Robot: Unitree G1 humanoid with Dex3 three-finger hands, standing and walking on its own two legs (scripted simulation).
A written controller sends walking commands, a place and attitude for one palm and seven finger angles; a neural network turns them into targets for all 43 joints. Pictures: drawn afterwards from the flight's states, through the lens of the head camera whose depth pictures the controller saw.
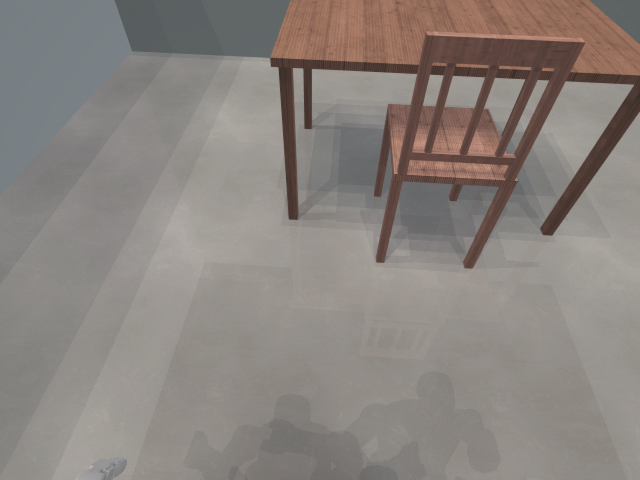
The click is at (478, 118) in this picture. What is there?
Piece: chair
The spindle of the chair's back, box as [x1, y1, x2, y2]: [459, 65, 498, 154]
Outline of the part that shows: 498,66 489,65 459,151 460,154 466,154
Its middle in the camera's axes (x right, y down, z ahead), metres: +0.43 -0.34 +1.06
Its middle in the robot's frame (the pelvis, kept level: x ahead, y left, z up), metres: +1.04 -0.38 -0.09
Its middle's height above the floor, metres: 0.68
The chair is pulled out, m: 0.00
